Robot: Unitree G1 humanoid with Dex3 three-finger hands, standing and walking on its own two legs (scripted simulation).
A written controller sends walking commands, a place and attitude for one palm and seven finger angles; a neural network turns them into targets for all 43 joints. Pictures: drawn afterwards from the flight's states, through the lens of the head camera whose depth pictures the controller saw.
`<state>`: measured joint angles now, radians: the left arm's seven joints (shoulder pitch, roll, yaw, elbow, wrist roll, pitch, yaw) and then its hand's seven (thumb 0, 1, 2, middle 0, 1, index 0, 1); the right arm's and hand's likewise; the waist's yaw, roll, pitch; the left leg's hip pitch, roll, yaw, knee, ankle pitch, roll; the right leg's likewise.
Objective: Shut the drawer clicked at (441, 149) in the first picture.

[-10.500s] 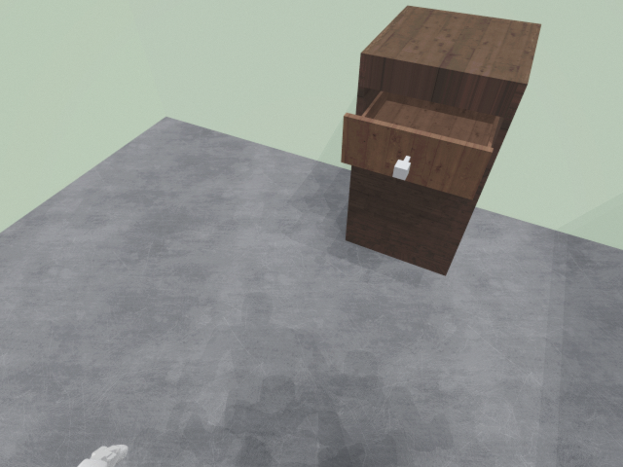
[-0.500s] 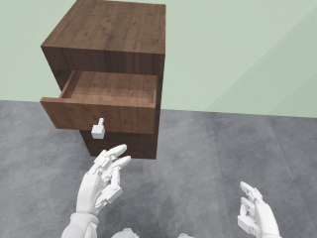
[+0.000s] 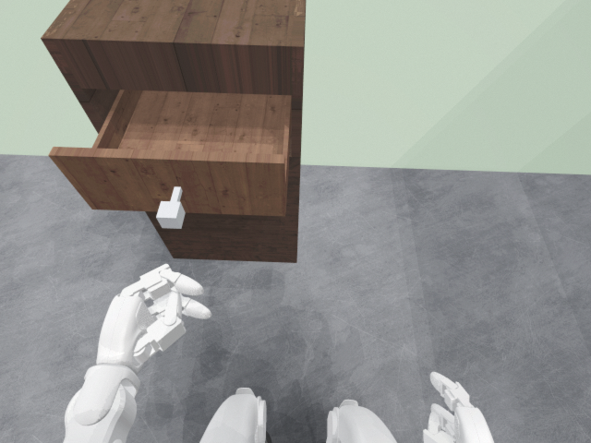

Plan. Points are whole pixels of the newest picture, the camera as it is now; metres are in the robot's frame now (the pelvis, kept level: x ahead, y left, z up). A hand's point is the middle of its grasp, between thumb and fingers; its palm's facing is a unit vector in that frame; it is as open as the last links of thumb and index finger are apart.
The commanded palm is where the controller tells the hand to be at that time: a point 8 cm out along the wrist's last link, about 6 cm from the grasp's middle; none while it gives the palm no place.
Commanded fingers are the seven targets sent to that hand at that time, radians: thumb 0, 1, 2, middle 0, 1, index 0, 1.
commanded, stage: raise the hand and make a fist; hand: left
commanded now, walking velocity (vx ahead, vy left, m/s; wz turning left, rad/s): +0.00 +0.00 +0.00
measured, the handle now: (173, 206) +0.49 +0.24 -0.05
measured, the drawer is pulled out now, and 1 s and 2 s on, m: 0.17 0.17 0.17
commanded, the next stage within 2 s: bring the fist close to the handle in 1.04 s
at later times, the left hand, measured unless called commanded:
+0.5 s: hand (151, 296) +0.29 +0.19 +0.05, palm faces -0.02 -1.00 -0.05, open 3.2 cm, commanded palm +0.26 +0.24 +0.04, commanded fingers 0.00 0.90 0.90 -1.40 -1.60 -1.40 -1.60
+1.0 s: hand (157, 296) +0.29 +0.19 +0.04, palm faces -0.03 -1.00 -0.03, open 3.3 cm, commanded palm +0.27 +0.24 +0.05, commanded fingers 0.00 0.90 0.90 -1.40 -1.60 -1.40 -1.60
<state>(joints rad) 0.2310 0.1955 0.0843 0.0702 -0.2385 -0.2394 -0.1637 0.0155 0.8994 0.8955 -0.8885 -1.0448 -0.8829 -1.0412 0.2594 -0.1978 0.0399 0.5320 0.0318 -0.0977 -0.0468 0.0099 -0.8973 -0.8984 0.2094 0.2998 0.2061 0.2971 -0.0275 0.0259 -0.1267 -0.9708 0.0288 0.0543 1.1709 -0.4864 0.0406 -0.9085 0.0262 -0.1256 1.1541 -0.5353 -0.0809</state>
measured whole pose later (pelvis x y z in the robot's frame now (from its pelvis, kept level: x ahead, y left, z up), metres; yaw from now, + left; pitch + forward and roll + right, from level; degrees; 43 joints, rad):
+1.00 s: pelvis +0.01 +0.02 +0.01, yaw +0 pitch +17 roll -2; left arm 0.16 0.22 0.10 0.17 -0.21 -0.41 -0.18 0.02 0.90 0.90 -1.40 -1.60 -1.39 -1.60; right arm 0.25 -0.26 0.01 0.52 0.02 -0.08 -0.02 0.01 -0.90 -0.90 0.21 0.30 0.20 0.30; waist -0.03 0.03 -0.14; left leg -0.94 0.01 0.07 1.13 -0.49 0.07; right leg -0.87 0.01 -0.11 1.10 -0.53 -0.05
